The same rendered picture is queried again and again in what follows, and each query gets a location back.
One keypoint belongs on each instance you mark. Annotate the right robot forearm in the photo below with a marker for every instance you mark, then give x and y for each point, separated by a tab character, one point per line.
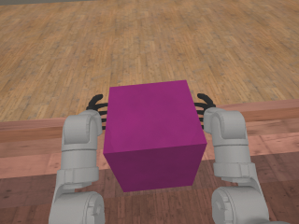
231	147

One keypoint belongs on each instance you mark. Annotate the robot right upper arm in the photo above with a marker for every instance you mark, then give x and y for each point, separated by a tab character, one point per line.
239	205

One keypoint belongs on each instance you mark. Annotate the robot left upper arm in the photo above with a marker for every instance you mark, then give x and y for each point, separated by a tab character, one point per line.
85	207

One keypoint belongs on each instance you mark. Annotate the left robot forearm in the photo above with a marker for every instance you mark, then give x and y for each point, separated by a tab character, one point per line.
79	156

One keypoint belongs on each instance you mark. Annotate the robot right hand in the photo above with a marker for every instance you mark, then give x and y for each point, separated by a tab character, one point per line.
209	103

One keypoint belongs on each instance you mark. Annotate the carton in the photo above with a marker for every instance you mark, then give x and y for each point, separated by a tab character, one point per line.
153	137

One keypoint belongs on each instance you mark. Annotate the robot left hand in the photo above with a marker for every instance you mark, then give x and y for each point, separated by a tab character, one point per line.
92	106

